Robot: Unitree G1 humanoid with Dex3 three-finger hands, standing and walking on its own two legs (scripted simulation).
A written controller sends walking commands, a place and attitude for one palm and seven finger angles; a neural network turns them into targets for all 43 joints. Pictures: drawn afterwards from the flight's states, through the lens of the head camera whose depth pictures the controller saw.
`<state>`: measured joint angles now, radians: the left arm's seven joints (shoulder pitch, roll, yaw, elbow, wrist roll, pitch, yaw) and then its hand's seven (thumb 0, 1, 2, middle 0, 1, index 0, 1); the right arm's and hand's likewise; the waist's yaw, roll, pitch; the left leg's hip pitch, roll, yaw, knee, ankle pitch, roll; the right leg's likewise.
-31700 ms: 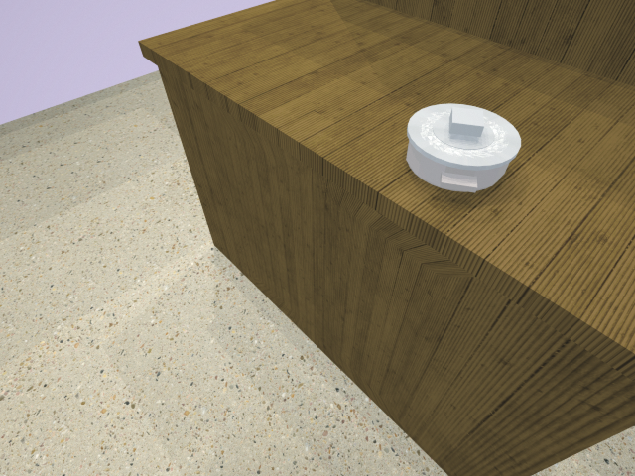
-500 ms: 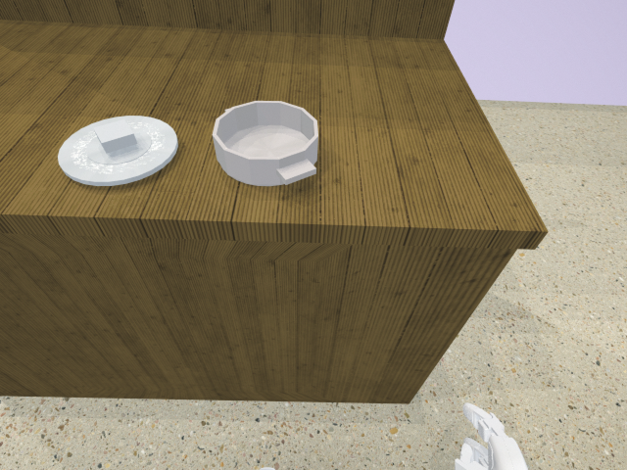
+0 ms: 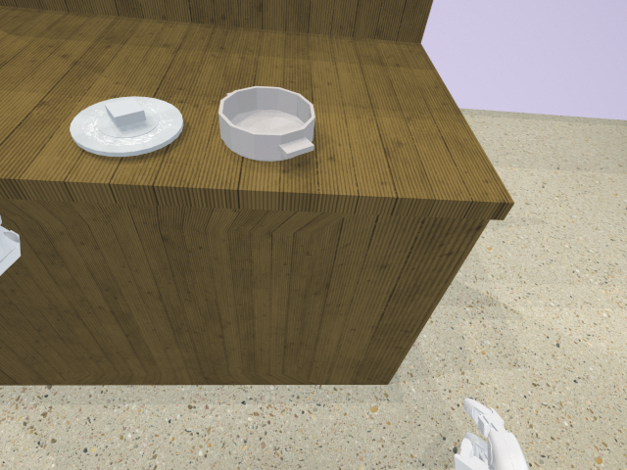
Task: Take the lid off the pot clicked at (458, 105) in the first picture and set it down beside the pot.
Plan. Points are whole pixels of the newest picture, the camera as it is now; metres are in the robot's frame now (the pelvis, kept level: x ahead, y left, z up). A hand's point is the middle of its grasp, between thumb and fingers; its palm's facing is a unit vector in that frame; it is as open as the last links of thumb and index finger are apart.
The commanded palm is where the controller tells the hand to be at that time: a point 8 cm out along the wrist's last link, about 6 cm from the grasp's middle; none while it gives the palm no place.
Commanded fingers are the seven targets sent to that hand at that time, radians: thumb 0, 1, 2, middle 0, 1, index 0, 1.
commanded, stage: step back with the hand held close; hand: left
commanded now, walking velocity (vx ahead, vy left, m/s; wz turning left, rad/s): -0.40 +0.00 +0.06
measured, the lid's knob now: (125, 112) +0.62 +0.34 +0.12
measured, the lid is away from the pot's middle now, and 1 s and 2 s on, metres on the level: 0.23 0.23 0.23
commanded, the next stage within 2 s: stop stepping back and stand still in 0.16 s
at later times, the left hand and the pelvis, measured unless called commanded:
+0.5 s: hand out of the picture +0.02 +0.24 +0.33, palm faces +0.55 -0.82 -0.19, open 7.4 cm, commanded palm -0.01 +0.30 +0.31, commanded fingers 0.00 0.90 0.90 -0.20 -0.30 -0.20 -0.30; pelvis -0.15 +0.02 -0.02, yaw +0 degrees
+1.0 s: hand out of the picture +0.01 +0.30 +0.32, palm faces +0.61 -0.75 -0.26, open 7.4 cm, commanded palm -0.08 +0.33 +0.31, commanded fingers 0.00 0.90 0.90 -0.20 -0.30 -0.20 -0.30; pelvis -0.20 +0.05 +0.00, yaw +2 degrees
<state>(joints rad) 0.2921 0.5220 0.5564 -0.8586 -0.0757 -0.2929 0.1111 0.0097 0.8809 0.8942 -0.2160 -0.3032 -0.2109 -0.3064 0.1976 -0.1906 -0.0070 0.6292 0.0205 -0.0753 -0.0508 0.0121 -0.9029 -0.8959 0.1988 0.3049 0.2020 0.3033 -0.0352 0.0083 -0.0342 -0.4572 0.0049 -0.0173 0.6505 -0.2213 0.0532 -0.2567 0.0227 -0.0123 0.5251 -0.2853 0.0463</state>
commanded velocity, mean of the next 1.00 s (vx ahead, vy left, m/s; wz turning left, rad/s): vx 0.04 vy -0.01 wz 0.02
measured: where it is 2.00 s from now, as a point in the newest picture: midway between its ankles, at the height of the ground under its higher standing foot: outside the picture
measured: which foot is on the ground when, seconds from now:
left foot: down 0.00-0.30, up 0.32-0.44, down 0.46-0.64, up 0.66-0.86, down 0.88-1.00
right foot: up 0.00-0.30, down 0.32-0.46, up 0.48-0.66, down 0.68-1.00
